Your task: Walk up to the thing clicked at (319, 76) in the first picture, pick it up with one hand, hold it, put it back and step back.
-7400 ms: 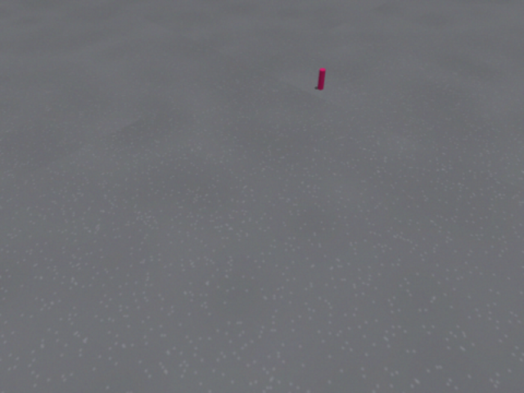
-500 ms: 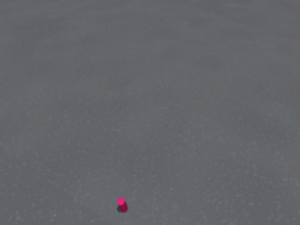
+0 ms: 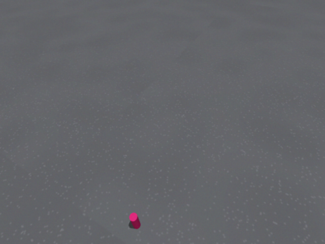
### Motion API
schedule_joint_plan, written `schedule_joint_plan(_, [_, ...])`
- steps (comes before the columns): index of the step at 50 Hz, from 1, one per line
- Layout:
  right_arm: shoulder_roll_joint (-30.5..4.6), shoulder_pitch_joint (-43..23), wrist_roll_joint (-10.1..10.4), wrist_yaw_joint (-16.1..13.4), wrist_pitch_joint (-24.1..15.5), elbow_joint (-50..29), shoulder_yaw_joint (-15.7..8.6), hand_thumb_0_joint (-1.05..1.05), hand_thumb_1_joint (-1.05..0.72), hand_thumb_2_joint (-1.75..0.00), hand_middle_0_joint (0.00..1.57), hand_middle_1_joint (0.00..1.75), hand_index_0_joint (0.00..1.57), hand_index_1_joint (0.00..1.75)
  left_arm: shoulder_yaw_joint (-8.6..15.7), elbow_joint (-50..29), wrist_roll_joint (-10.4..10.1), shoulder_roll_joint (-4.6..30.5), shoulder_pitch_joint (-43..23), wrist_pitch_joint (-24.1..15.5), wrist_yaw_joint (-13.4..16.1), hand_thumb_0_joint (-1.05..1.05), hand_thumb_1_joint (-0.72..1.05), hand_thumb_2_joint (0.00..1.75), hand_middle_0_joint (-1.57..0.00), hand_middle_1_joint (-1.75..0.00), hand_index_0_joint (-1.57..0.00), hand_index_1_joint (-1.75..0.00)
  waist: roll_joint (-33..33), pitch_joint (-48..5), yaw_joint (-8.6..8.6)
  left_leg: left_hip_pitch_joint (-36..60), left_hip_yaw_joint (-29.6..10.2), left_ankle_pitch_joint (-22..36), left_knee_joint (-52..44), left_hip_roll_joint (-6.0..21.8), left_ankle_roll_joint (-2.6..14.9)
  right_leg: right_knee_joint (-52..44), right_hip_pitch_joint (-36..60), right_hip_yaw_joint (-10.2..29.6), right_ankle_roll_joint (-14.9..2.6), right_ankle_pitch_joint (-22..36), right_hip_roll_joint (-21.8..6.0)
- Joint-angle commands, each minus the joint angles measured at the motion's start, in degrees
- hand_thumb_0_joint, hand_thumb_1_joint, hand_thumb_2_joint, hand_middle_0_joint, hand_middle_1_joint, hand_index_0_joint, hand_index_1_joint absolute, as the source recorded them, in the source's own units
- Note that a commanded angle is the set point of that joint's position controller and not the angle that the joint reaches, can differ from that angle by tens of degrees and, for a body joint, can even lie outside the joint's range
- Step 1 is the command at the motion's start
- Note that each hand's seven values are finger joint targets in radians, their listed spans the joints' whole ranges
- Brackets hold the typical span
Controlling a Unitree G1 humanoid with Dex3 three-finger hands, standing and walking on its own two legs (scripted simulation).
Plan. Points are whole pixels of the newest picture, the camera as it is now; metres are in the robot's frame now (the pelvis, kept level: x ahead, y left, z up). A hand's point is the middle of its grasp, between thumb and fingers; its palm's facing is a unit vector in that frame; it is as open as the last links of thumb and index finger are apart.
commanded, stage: stand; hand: left
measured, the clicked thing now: (135, 221) +0.38 +0.20 -0.71
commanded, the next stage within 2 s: go down in 2.00 s
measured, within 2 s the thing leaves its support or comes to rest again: neither
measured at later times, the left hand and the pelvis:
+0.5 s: hand out of the picture +0.08 +0.25 -0.16, palm faces -0.02 -0.94 -0.34, open 7.4 cm; pelvis +0.00 +0.00 +0.00, yaw +0 degrees
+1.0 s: hand out of the picture +0.08 +0.25 -0.16, palm faces -0.02 -0.94 -0.34, open 7.4 cm; pelvis +0.00 +0.00 +0.00, yaw +0 degrees
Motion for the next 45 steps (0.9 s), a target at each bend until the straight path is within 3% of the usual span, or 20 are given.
schedule_joint_plan(1, [-12.08, -2.41, -0.13, -0.53, -1.12, -3.42, -2.21, 0.0, -0.9, -0.9, 0.2, 0.3, 0.2, 0.3, 1.87, -3.77, 0.15, 12.56, -2.79, -1.27, 0.95, 0.0, 0.9, 0.9, -0.2, -0.3, -0.2, -0.3, 0.86, -4.27, -0.43, 1.16, -5.53, 1.95, -3.81, 6.17, 1.51, -3.82, -1.71, 5.91, -1.49, 2.66, -6.76])
schedule_joint_plan(10, [-12.11, -2.49, -0.12, -0.45, -1.32, -3.64, -2.28, 0.0, -0.9, -0.9, 0.2, 0.3, 0.2, 0.3, 1.58, -4.19, 0.16, 12.42, -2.29, -1.63, 1.09, 0.0, 0.9, 0.9, -0.2, -0.3, -0.2, -0.3, -0.73, -5.6, -0.32, 2.94, -5.68, 8.05, -2.42, 6.62, 1.64, -3.25, -0.97, 5.52, -1.36, 7.3, -6.99])
schedule_joint_plan(16, [-12.39, -2.23, -0.14, -0.49, -1.35, -3.51, -2.29, 0.0, -0.9, -0.9, 0.2, 0.3, 0.2, 0.3, 1.52, -4.27, 0.13, 12.22, -1.66, -1.54, 1.07, 0.0, 0.9, 0.9, -0.2, -0.3, -0.2, -0.3, 0.07, -5.19, -0.06, 3.13, -5.56, 8.39, -2.84, 6.67, 1.5, -3.12, -1.3, 5.29, -1.44, 6.78, -6.68])
schedule_joint_plan(26, [-12.13, -1.36, -0.26, -0.42, -1.11, -3.5, -2.32, 0.0, -0.9, -0.9, 0.2, 0.3, 0.2, 0.3, 1.56, -4.47, 0.32, 12.58, -1.55, -1.37, 1.06, 0.0, 0.9, 0.9, -0.2, -0.3, -0.2, -0.3, 0.2, -3.34, -0.29, 1.2, -5.35, 1.57, -3.71, 6.04, 1.41, -4.45, -2.39, 5.79, -1.47, 1.46, -6.64])
schedule_joint_plan(36, [-11.99, -1.28, -0.22, -0.43, -1.27, -3.53, -2.28, 0.0, -0.9, -0.9, 0.2, 0.3, 0.2, 0.3, 1.6, -4.84, 0.16, 12.89, -1.37, -1.49, 1.03, 0.0, 0.9, 0.9, -0.2, -0.3, -0.2, -0.3, 0.0, -4.61, -0.12, 2.2, -5.7, 6.41, -3.14, 6.5, 1.52, -3.32, -0.99, 5.68, -1.8, 5.43, -6.82])
schedule_joint_plan(41, [-12.07, -0.75, -0.26, -0.53, -1.19, -3.68, -2.21, 0.0, -0.9, -0.9, 0.2, 0.3, 0.2, 0.3, 1.65, -4.87, 0.34, 12.75, -1.63, -1.35, 1.01, 0.0, 0.9, 0.9, -0.2, -0.3, -0.2, -0.3, 0.24, -3.65, -0.27, 1.3, -5.51, 3.41, -3.44, 6.19, 1.54, -3.78, -1.56, 5.79, -1.67, 3.34, -6.77])
schedule_joint_plan(45, [-12.1, -0.83, -0.2, -0.54, -1.31, -3.64, -2.2, 0.0, -0.9, -0.9, 0.2, 0.3, 0.2, 0.3, 1.63, -4.71, 0.23, 12.8, -0.84, -1.35, 0.95, 0.0, 0.9, 0.9, -0.2, -0.3, -0.2, -0.3, 0.1, -3.69, -0.03, 2.25, -5.67, 4.82, -3.53, 6.42, 1.54, -3.67, -1.86, 5.76, -1.73, 3.89, -6.69])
